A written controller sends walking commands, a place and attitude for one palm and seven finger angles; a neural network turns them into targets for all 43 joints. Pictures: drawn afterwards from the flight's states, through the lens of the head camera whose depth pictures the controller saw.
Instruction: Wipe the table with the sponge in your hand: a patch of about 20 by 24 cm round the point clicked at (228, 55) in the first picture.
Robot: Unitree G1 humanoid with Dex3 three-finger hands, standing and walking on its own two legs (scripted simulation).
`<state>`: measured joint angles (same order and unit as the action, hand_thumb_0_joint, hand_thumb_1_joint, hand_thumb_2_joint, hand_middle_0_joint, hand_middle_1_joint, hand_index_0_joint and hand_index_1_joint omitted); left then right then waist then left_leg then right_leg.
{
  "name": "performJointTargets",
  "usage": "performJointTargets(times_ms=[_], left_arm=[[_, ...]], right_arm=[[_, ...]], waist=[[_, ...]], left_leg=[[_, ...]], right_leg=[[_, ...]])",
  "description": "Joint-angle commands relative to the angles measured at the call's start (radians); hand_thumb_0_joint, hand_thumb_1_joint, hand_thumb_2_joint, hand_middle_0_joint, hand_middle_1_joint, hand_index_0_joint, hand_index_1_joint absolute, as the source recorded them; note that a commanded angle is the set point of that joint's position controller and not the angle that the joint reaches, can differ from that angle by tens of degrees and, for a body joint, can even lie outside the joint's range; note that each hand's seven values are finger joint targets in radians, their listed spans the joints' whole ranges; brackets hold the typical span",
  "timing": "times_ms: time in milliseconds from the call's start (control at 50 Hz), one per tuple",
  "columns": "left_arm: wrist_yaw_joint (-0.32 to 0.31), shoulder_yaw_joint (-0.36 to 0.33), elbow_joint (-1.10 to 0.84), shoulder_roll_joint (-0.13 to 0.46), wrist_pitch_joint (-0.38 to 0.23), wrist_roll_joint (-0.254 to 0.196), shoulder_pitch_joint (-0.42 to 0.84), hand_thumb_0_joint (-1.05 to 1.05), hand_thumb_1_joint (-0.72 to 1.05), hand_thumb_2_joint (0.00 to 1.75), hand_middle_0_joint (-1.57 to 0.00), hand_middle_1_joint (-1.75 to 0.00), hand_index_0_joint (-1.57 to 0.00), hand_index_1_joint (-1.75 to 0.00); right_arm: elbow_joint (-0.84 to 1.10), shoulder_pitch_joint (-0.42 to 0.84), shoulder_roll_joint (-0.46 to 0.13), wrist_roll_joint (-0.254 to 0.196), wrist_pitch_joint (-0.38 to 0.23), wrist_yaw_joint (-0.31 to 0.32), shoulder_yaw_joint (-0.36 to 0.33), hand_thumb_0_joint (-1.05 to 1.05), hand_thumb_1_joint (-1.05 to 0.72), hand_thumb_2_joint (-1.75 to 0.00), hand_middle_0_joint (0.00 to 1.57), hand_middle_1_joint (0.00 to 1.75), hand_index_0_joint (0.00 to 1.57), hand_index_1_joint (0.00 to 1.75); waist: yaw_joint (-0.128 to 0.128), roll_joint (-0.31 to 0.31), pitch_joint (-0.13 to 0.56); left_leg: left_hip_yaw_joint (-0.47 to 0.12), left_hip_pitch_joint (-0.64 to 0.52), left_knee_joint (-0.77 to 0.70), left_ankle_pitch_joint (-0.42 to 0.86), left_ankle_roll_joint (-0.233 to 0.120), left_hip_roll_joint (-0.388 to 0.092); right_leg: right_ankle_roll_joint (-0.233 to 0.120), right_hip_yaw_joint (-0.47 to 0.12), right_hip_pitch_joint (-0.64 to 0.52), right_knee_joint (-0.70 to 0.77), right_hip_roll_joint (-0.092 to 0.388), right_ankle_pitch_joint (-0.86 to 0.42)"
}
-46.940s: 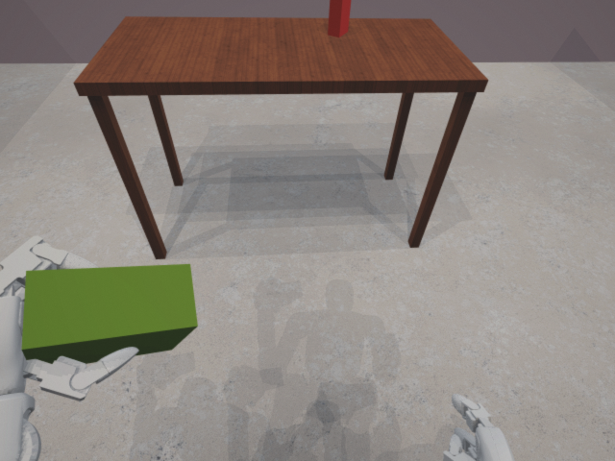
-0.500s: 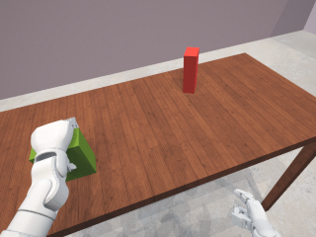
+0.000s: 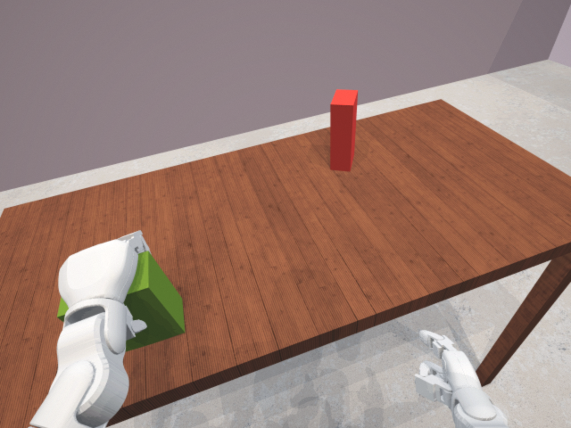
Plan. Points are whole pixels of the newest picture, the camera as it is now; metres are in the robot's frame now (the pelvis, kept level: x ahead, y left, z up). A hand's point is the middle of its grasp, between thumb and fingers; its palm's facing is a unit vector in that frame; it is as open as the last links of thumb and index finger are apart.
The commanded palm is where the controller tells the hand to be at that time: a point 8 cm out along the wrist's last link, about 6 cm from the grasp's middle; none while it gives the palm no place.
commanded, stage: lift the sponge slowly off the table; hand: left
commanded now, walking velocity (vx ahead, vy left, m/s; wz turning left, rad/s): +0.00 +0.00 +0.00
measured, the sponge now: (136, 313) +0.25 +0.27 +0.04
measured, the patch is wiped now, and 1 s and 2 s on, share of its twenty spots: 1.00 1.00 1.00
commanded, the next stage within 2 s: none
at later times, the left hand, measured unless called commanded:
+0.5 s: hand (129, 296) +0.24 +0.25 +0.11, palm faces +0.08 -0.14 -0.99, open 10.2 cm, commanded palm +0.20 +0.24 +0.17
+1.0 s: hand (124, 284) +0.23 +0.24 +0.14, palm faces +0.15 -0.16 -0.98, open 10.2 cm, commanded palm +0.20 +0.24 +0.21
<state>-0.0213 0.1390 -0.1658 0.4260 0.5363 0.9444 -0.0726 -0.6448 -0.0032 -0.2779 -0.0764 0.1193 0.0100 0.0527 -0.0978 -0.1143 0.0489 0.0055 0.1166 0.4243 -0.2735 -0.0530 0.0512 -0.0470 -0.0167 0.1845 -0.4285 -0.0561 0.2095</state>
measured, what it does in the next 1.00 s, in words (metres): stands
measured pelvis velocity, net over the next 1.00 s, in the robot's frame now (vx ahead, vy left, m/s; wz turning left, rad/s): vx -0.01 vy -0.02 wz -0.01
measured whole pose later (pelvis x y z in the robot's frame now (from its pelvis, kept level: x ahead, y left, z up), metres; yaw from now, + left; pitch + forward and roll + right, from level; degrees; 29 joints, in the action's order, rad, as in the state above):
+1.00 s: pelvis -0.01 -0.02 +0.00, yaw +0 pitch -4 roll +0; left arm 0.06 0.11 -0.28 0.48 0.58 0.85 -0.05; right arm -0.65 0.02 -0.27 -0.06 0.10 0.02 0.07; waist -0.12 -0.12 0.03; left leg 0.00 0.07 0.40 -0.25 -0.02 0.03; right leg -0.08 -0.01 0.14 -0.41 -0.08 0.19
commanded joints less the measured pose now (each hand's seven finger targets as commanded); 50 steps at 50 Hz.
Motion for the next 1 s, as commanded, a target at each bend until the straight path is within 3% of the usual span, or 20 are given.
performJointTargets(times_ms=[0, 40, 140, 200, 260, 300, 360, 400, 440, 500, 540, 560, 600, 640, 660, 700, 760, 880, 920, 980], left_arm=[[0.026, 0.000, -0.110, 0.030, 0.001, -0.052, 0.002, 0.00, 0.10, 1.30, -1.20, -1.60, -1.20, -1.60], [0.023, -0.038, -0.135, 0.082, 0.006, -0.047, 0.044, 0.00, 0.10, 1.30, -1.20, -1.60, -1.20, -1.60], [0.018, -0.068, -0.142, 0.132, 0.025, -0.034, 0.146, 0.00, 0.10, 1.30, -1.20, -1.60, -1.20, -1.60], [0.026, -0.036, -0.122, 0.102, 0.026, -0.026, 0.171, 0.00, 0.10, 1.30, -1.20, -1.60, -1.20, -1.60], [0.031, -0.079, -0.163, 0.158, 0.021, -0.018, 0.186, 0.00, 0.10, 1.30, -1.20, -1.60, -1.20, -1.60], [0.036, -0.053, -0.169, 0.131, 0.014, -0.021, 0.175, 0.00, 0.10, 1.30, -1.20, -1.60, -1.20, -1.60], [0.037, -0.069, -0.242, 0.152, 0.003, -0.016, 0.187, 0.00, 0.10, 1.30, -1.20, -1.60, -1.20, -1.60], [0.037, -0.069, -0.226, 0.148, -0.002, -0.025, 0.153, 0.00, 0.10, 1.30, -1.20, -1.60, -1.20, -1.60], [0.033, -0.114, -0.253, 0.195, -0.002, -0.026, 0.163, 0.00, 0.10, 1.30, -1.20, -1.60, -1.20, -1.60], [0.027, -0.097, -0.237, 0.183, 0.000, -0.023, 0.216, 0.00, 0.10, 1.30, -1.20, -1.60, -1.20, -1.60], [0.020, -0.128, -0.280, 0.224, -0.003, -0.020, 0.265, 0.00, 0.10, 1.30, -1.20, -1.60, -1.20, -1.60], [0.021, -0.093, -0.268, 0.194, 0.000, -0.015, 0.304, 0.00, 0.10, 1.30, -1.20, -1.60, -1.20, -1.60], [0.018, -0.106, -0.237, 0.202, -0.001, -0.017, 0.282, 0.00, 0.10, 1.30, -1.20, -1.60, -1.20, -1.60], [0.018, -0.127, -0.300, 0.237, -0.007, -0.013, 0.320, 0.00, 0.10, 1.30, -1.20, -1.60, -1.20, -1.60], [0.017, -0.112, -0.304, 0.225, -0.009, -0.011, 0.343, 0.00, 0.10, 1.30, -1.20, -1.60, -1.20, -1.60], [0.016, -0.145, -0.244, 0.246, -0.005, -0.016, 0.289, 0.00, 0.10, 1.30, -1.20, -1.60, -1.20, -1.60], [0.015, -0.161, -0.279, 0.268, 0.000, -0.016, 0.334, 0.00, 0.10, 1.30, -1.20, -1.60, -1.20, -1.60], [0.033, -0.175, -0.293, 0.265, 0.018, -0.046, 0.253, 0.00, 0.10, 1.30, -1.20, -1.60, -1.20, -1.60], [0.049, -0.149, -0.308, 0.244, 0.025, -0.058, 0.258, 0.00, 0.10, 1.30, -1.20, -1.60, -1.20, -1.60], [0.054, -0.171, -0.291, 0.276, 0.027, -0.058, 0.300, 0.00, 0.10, 1.30, -1.20, -1.60, -1.20, -1.60]], right_arm=[[0.193, 0.247, -0.084, 0.000, -0.067, -0.006, -0.029, 0.00, -0.90, -0.90, 0.20, 0.30, 0.20, 0.30], [0.191, 0.258, -0.089, 0.003, -0.064, -0.003, -0.030, 0.00, -0.90, -0.90, 0.20, 0.30, 0.20, 0.30], [0.185, 0.265, -0.090, 0.006, -0.062, 0.010, -0.025, 0.00, -0.90, -0.90, 0.20, 0.30, 0.20, 0.30], [0.178, 0.256, -0.086, 0.007, -0.066, 0.014, -0.021, 0.00, -0.90, -0.90, 0.20, 0.30, 0.20, 0.30], [0.189, 0.258, -0.084, 0.010, -0.072, 0.015, -0.022, 0.00, -0.90, -0.90, 0.20, 0.30, 0.20, 0.30], [0.186, 0.258, -0.081, 0.011, -0.072, 0.013, -0.020, 0.00, -0.90, -0.90, 0.20, 0.30, 0.20, 0.30], [0.198, 0.261, -0.077, 0.015, -0.081, 0.008, -0.024, 0.00, -0.90, -0.90, 0.20, 0.30, 0.20, 0.30], [0.188, 0.257, -0.076, 0.016, -0.080, 0.006, -0.023, 0.00, -0.90, -0.90, 0.20, 0.30, 0.20, 0.30], [0.192, 0.272, -0.078, 0.017, -0.079, 0.006, -0.023, 0.00, -0.90, -0.90, 0.20, 0.30, 0.20, 0.30], [0.184, 0.260, -0.078, 0.017, -0.076, 0.012, -0.020, 0.00, -0.90, -0.90, 0.20, 0.30, 0.20, 0.30], [0.190, 0.280, -0.077, 0.015, -0.081, 0.018, -0.022, 0.00, -0.90, -0.90, 0.20, 0.30, 0.20, 0.30], [0.192, 0.269, -0.072, 0.018, -0.087, 0.021, -0.017, 0.00, -0.90, -0.90, 0.20, 0.30, 0.20, 0.30], [0.178, 0.264, -0.074, 0.019, -0.083, 0.022, -0.019, 0.00, -0.90, -0.90, 0.20, 0.30, 0.20, 0.30], [0.187, 0.288, -0.073, 0.016, -0.088, 0.024, -0.018, 0.00, -0.90, -0.90, 0.20, 0.30, 0.20, 0.30], [0.190, 0.273, -0.069, 0.021, -0.093, 0.026, -0.018, 0.00, -0.90, -0.90, 0.20, 0.30, 0.20, 0.30], [0.172, 0.267, -0.073, 0.024, -0.087, 0.025, -0.019, 0.00, -0.90, -0.90, 0.20, 0.30, 0.20, 0.30], [0.180, 0.279, -0.071, 0.023, -0.091, 0.024, -0.017, 0.00, -0.90, -0.90, 0.20, 0.30, 0.20, 0.30], [0.184, 0.288, -0.069, 0.019, -0.084, 0.012, -0.018, 0.00, -0.90, -0.90, 0.20, 0.30, 0.20, 0.30], [0.187, 0.293, -0.073, 0.015, -0.074, 0.012, -0.016, 0.00, -0.90, -0.90, 0.20, 0.30, 0.20, 0.30], [0.188, 0.289, -0.074, 0.015, -0.083, 0.021, -0.014, 0.00, -0.90, -0.90, 0.20, 0.30, 0.20, 0.30]], waist=[[-0.015, 0.141, 0.100], [-0.012, 0.156, 0.101], [-0.010, 0.135, 0.081], [-0.006, 0.129, 0.082], [-0.020, 0.109, 0.129], [-0.016, 0.096, 0.125], [-0.027, 0.075, 0.175], [-0.021, 0.097, 0.142], [-0.027, 0.095, 0.136], [-0.018, 0.092, 0.096], [-0.021, 0.071, 0.111], [-0.018, 0.074, 0.120], [-0.021, 0.079, 0.122], [-0.024, 0.030, 0.154], [-0.028, 0.044, 0.182], [-0.028, 0.068, 0.150], [-0.034, 0.044, 0.181], [-0.037, 0.077, 0.178], [-0.027, 0.066, 0.148], [-0.021, 0.091, 0.128]], left_leg=[[-0.070, 0.062, -0.057, 0.252, 0.000, -0.031], [-0.074, 0.065, -0.062, 0.224, -0.001, -0.034], [-0.073, 0.063, -0.070, 0.189, -0.004, -0.030], [-0.067, 0.059, -0.068, 0.208, -0.005, -0.026], [-0.068, 0.053, -0.060, 0.222, -0.010, -0.023], [-0.072, 0.046, -0.066, 0.241, -0.006, -0.024], [-0.071, 0.028, -0.054, 0.277, -0.010, -0.023], [-0.071, 0.028, -0.057, 0.281, -0.007, -0.023], [-0.080, 0.030, -0.062, 0.270, -0.006, -0.026], [-0.078, 0.032, -0.074, 0.257, -0.004, -0.029], [-0.081, 0.019, -0.074, 0.239, -0.006, -0.026], [-0.071, 0.019, -0.068, 0.246, -0.009, -0.021], [-0.076, 0.017, -0.076, 0.250, -0.005, -0.022], [-0.080, 0.001, -0.079, 0.252, -0.005, -0.021], [-0.071, 0.000, -0.071, 0.264, -0.008, -0.016], [-0.073, 0.008, -0.073, 0.273, -0.004, -0.017], [-0.069, 0.008, -0.067, 0.278, -0.005, -0.013], [-0.067, 0.012, -0.056, 0.312, -0.004, -0.014], [-0.068, 0.012, -0.065, 0.293, -0.002, -0.019], [-0.070, 0.022, -0.060, 0.246, -0.006, -0.018]], right_leg=[[-0.031, -0.059, -0.119, 0.044, 0.013, -0.187], [-0.033, -0.081, -0.116, 0.050, 0.007, -0.154], [-0.034, -0.093, -0.101, 0.066, 0.008, -0.097], [-0.033, -0.079, -0.103, 0.065, 0.014, -0.111], [-0.035, -0.090, -0.137, 0.055, 0.017, -0.124], [-0.037, -0.083, -0.140, 0.055, 0.016, -0.148], [-0.040, -0.087, -0.168, 0.041, 0.016, -0.191], [-0.038, -0.088, -0.158, 0.051, 0.016, -0.205], [-0.044, -0.112, -0.160, 0.055, 0.009, -0.186], [-0.042, -0.093, -0.135, 0.068, 0.014, -0.155], [-0.048, -0.125, -0.138, 0.075, 0.006, -0.121], [-0.043, -0.102, -0.140, 0.073, 0.015, -0.131], [-0.044, -0.104, -0.152, 0.079, 0.015, -0.138], [-0.051, -0.131, -0.168, 0.078, 0.008, -0.132], [-0.047, -0.112, -0.189, 0.069, 0.016, -0.151], [-0.047, -0.118, -0.181, 0.081, 0.018, -0.166], [-0.051, -0.130, -0.199, 0.074, 0.018, -0.174], [-0.045, -0.134, -0.205, 0.063, 0.026, -0.239], [-0.040, -0.123, -0.180, 0.073, 0.027, -0.213], [-0.039, -0.140, -0.152, 0.087, 0.029, -0.136]])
